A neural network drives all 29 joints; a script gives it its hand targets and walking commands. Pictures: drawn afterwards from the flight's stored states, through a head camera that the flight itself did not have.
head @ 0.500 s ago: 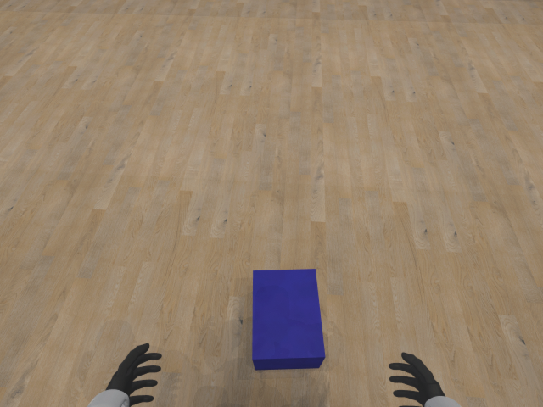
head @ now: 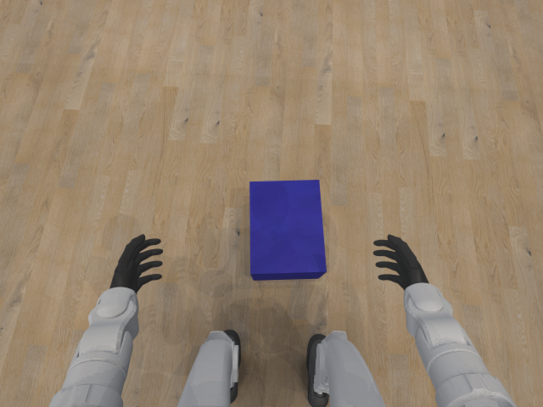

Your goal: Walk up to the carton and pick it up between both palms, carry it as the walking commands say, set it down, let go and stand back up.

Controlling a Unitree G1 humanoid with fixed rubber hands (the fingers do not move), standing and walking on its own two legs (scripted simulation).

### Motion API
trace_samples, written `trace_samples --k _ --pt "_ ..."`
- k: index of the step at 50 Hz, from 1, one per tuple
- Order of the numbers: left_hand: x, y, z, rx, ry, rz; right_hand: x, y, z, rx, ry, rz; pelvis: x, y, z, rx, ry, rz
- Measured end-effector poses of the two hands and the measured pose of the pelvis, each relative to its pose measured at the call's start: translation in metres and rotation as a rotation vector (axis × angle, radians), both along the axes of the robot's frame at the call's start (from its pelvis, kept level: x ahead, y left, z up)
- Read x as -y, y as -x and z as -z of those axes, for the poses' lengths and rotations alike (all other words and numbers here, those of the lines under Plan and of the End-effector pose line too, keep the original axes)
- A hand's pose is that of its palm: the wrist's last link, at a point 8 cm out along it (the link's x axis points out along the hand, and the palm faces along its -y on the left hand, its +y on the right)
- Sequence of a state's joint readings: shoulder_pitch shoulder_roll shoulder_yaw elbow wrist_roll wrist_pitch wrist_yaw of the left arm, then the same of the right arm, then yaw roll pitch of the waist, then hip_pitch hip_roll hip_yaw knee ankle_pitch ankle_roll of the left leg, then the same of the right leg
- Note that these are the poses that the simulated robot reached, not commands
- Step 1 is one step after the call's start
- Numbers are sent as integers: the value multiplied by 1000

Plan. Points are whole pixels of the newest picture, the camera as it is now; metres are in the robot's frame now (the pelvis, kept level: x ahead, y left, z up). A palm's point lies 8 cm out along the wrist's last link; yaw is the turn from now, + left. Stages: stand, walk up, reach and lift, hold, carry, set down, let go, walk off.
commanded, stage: reach and lift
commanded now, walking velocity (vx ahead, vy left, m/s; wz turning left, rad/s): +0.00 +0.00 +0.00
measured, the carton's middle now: (285, 231) +0.50 -0.03 -0.62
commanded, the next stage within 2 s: none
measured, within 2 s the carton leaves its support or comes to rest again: neither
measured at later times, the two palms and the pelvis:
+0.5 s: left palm (177, 204) +0.44 +0.19 -0.16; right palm (385, 204) +0.44 -0.20 -0.17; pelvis -0.03 +0.00 -0.04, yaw +1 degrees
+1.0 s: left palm (192, 201) +0.47 +0.17 -0.22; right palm (366, 193) +0.48 -0.18 -0.21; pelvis -0.07 +0.01 -0.09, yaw +1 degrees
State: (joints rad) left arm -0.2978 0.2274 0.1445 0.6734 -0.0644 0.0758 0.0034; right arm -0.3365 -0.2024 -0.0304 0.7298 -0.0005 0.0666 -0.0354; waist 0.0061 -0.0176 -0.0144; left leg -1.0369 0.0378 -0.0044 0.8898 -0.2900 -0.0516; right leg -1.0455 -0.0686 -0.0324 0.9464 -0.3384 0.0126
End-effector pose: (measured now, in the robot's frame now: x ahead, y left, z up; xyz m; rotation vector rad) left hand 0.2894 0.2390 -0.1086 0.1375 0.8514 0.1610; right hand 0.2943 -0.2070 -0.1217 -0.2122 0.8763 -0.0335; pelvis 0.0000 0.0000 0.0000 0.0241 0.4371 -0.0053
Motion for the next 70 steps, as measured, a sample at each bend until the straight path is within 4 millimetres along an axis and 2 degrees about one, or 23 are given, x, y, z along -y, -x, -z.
trace_samples --k 4,9,12,16,26,31,35,38,40,43,47,52,55,58,62,66,70 --pt "5 -18 -2 20 6 -4 -8 -24 -6 43 -20 1 -2 16 6 1 1 0" --pt "21 -60 -8 78 27 12 -14 -67 -19 135 -46 6 -2 32 15 -3 -4 -3" --pt "30 -81 -2 73 39 8 -16 -88 -20 162 -55 9 -1 37 20 -20 -7 -5" --pt "37 -104 11 75 42 -12 -11 -106 -5 152 -69 38 1 37 26 -65 -13 -8" --pt "51 -158 59 127 60 -39 -10 -152 54 166 -84 88 4 25 38 -197 -20 -11" --pt "61 -185 74 218 83 -36 -11 -181 68 237 -54 83 4 27 38 -188 -21 -9" --pt "67 -187 96 252 95 -27 -16 -193 84 266 -38 50 3 33 36 -140 -21 -5" --pt "66 -177 117 230 74 -17 -20 -186 104 239 -29 36 2 38 37 -124 -22 -6" --pt "62 -170 124 202 74 -30 -20 -178 111 211 -21 39 0 40 41 -126 -20 -6" --pt "58 -169 114 226 73 -52 -21 -175 103 230 -16 40 -3 46 46 -101 -18 -7" --pt "61 -179 95 282 60 -41 -29 -182 83 301 -45 25 -6 59 63 -51 -17 -8" --pt "65 -173 117 155 36 -14 -28 -184 91 267 -92 44 -8 67 102 -131 -19 -14" --pt "67 -170 136 133 42 -16 -20 -181 109 245 -111 94 -7 70 126 -170 -23 -17" --pt "71 -170 162 130 57 -22 -15 -177 139 223 -108 111 -6 73 149 -193 -27 -17" --pt "78 -173 204 129 79 -36 -13 -173 190 194 -96 129 -4 76 176 -224 -35 -19" --pt "80 -175 247 168 88 -73 -7 -173 242 198 -67 159 -1 82 196 -154 -44 -17" --pt "85 -175 281 219 96 -51 -3 -180 269 285 -63 176 2 84 219 -123 -52 -15"
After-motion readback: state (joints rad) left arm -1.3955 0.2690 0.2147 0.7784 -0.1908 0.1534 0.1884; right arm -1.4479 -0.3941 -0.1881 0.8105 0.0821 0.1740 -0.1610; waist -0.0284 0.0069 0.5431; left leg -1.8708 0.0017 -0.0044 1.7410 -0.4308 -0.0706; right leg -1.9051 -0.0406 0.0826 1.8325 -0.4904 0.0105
